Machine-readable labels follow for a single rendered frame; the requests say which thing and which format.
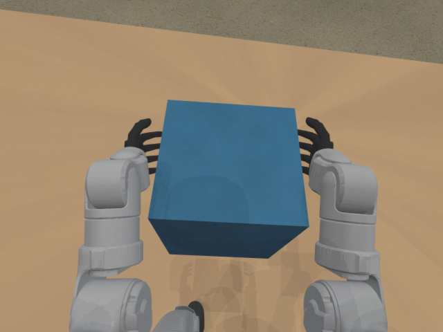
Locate robot left foot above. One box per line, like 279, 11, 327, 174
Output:
188, 301, 204, 332

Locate robot left upper arm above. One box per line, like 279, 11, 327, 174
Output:
69, 278, 152, 332

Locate right robot hand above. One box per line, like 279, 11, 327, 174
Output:
298, 118, 334, 175

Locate left robot hand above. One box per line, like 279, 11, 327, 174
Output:
125, 118, 162, 174

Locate left robot thigh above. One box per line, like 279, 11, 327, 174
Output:
152, 310, 199, 332

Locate robot right forearm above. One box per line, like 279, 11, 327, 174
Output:
309, 149, 388, 330

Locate carton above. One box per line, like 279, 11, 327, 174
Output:
148, 100, 309, 259

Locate robot left forearm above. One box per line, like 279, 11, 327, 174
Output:
69, 147, 150, 331

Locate robot right upper arm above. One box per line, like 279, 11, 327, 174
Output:
303, 279, 387, 332

